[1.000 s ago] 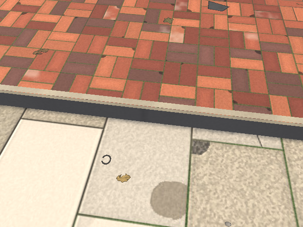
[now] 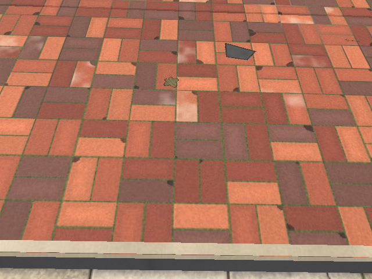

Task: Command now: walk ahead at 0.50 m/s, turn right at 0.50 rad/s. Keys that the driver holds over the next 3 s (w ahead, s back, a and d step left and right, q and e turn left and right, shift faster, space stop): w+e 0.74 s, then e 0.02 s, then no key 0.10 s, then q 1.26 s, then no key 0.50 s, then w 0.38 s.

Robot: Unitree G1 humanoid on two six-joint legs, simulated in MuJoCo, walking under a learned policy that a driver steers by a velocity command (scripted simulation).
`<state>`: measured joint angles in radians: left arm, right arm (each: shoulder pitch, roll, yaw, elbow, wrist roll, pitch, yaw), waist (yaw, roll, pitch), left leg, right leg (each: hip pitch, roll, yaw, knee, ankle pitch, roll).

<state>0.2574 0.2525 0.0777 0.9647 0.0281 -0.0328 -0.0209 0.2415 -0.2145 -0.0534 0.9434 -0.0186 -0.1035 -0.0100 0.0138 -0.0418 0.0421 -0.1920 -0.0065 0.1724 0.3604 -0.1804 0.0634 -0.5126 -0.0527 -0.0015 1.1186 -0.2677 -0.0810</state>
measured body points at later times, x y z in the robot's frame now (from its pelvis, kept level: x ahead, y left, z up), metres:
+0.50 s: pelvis +0.24 -0.07 -0.01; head +0.27 -0.09 +0.44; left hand +0.40 +0.17 -0.14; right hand +0.26 -0.34 -0.14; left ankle +0.23 +0.09 -0.63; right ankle +0.25 -0.11 -0.74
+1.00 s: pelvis +0.51 -0.11 +0.04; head +0.55 -0.13 +0.49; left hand +0.69 +0.10 -0.09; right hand +0.54 -0.39 -0.07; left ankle +0.64 -0.10 -0.62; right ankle +0.31 -0.14 -0.56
